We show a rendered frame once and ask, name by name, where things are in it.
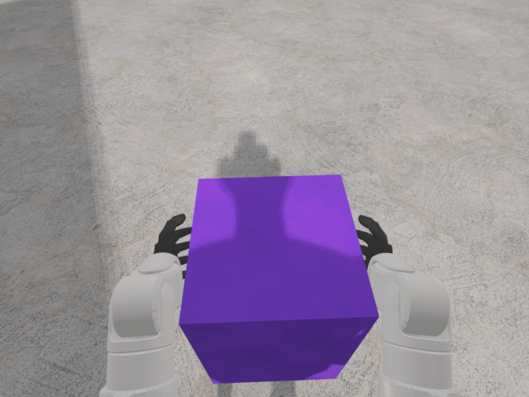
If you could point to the robot right forearm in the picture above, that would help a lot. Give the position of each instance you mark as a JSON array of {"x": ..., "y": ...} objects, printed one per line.
[{"x": 415, "y": 330}]

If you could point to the robot left forearm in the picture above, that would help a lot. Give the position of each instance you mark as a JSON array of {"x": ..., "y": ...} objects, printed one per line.
[{"x": 141, "y": 330}]

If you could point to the robot right hand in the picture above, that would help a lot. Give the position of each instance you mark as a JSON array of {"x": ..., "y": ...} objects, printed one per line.
[{"x": 377, "y": 241}]

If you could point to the robot left hand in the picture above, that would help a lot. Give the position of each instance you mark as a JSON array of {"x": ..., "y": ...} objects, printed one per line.
[{"x": 169, "y": 236}]

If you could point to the carton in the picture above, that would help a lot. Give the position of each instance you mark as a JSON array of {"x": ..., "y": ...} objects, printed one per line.
[{"x": 276, "y": 286}]

